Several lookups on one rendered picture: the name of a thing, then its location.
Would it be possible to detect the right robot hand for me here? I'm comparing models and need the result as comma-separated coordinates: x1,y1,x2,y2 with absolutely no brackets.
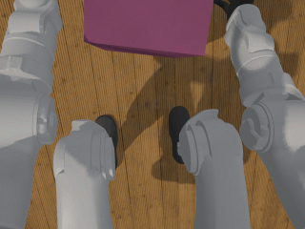
213,0,254,21

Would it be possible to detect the left robot foot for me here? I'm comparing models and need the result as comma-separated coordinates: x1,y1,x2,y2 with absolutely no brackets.
95,114,118,170

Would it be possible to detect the robot left forearm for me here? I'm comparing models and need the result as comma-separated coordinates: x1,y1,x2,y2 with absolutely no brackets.
0,0,63,95

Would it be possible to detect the robot right forearm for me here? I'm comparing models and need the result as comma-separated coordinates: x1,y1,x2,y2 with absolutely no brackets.
224,4,305,107

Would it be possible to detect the robot left thigh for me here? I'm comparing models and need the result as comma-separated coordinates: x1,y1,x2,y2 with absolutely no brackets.
55,129,115,229

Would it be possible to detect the left robot upper arm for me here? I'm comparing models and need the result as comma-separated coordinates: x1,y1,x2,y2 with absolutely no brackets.
0,88,58,229

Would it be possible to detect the right robot upper arm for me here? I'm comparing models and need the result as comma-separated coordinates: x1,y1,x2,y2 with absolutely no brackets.
239,99,305,229

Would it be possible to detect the carton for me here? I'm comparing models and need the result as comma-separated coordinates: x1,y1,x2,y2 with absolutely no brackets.
84,0,214,58

